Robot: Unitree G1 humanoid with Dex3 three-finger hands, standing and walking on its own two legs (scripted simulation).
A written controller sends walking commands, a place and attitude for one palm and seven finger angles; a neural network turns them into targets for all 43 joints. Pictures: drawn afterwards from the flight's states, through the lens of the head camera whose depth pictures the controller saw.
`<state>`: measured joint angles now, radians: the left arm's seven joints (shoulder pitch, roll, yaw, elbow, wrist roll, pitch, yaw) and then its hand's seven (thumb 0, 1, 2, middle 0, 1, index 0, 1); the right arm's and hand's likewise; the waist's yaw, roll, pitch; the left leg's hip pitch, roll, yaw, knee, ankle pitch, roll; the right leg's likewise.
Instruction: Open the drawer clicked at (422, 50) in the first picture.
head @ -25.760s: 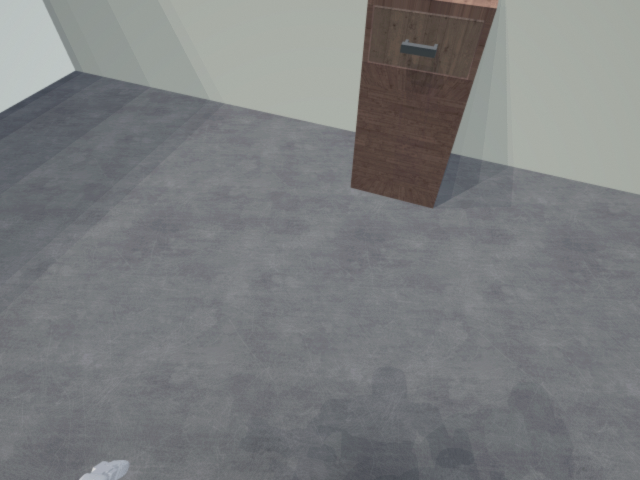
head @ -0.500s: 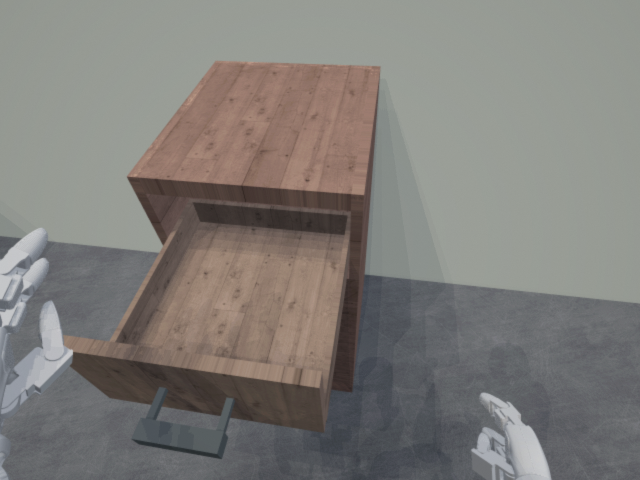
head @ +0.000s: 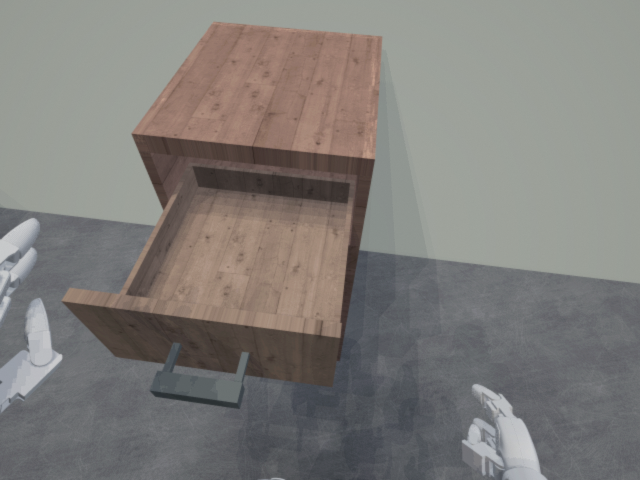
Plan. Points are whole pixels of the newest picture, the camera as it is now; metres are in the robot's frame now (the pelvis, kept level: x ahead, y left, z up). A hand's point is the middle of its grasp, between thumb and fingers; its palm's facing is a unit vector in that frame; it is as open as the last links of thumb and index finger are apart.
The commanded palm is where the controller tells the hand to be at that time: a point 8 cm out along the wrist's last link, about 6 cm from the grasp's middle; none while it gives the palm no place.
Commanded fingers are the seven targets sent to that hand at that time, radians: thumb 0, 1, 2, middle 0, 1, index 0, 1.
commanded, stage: step back with the hand held close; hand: left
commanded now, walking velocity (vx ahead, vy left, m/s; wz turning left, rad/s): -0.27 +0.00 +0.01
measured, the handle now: (204, 372) +0.26 +0.18 -0.05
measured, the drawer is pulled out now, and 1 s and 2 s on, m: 0.29 0.29 0.29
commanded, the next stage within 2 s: stop stepping back and stand still in 0.70 s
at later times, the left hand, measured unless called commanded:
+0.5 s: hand (0, 393) +0.16 +0.26 +0.16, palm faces +0.32 -0.83 -0.46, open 7.4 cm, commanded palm +0.09 +0.30 +0.19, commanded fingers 0.00 0.90 0.90 -0.20 -0.30 -0.20 -0.30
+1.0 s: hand out of the picture +0.02 +0.21 +0.16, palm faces +0.35 -0.80 -0.49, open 7.4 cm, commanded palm -0.04 +0.25 +0.19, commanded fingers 0.00 0.90 0.90 -0.20 -0.30 -0.20 -0.30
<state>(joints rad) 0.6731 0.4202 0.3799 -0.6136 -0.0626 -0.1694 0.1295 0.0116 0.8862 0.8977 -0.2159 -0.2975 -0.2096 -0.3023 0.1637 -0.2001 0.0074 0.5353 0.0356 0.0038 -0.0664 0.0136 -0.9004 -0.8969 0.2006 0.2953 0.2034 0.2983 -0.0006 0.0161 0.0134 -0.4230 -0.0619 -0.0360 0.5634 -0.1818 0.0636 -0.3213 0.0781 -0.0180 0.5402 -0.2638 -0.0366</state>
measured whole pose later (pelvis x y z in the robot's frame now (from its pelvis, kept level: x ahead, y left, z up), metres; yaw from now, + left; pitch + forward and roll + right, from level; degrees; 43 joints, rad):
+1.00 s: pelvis -0.17 -0.03 +0.01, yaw +0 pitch +3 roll +2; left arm 0.71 0.38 0.39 -0.56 -0.04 -0.19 0.15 0.01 0.88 0.90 -0.22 -0.30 -0.21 -0.30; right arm 0.24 -0.22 -0.02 0.62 0.03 -0.02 -0.07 0.02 -0.90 -0.90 0.20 0.30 0.20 0.30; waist -0.02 -0.04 -0.02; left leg -0.38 -0.03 0.04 0.86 -0.44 0.01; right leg -0.21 -0.02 -0.05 0.50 -0.34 -0.04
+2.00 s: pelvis -0.26 -0.04 +0.00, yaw +5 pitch -3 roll +0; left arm 0.29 0.15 0.06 0.79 0.02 0.08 0.03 -0.01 0.95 0.90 -0.20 -0.29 -0.20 -0.30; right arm 0.24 -0.17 0.00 0.87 -0.03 0.03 -0.01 0.01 -0.90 -0.90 0.20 0.29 0.20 0.30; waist -0.02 -0.03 0.09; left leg -0.27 0.04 0.04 0.62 -0.30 -0.01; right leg -0.27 0.00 -0.13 0.61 -0.30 -0.06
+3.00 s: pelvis -0.24 -0.02 +0.01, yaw +3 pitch -2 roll +0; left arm 0.32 0.10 0.01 1.14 0.01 0.01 0.03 0.00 0.91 0.90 -0.20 -0.29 -0.20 -0.30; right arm 0.35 -0.09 0.00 1.14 0.00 0.00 -0.05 0.00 -0.91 -0.90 0.20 0.29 0.20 0.30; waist 0.00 0.00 0.08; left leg -0.14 0.03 0.08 0.43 -0.24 0.01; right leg -0.15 0.00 -0.09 0.41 -0.22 -0.03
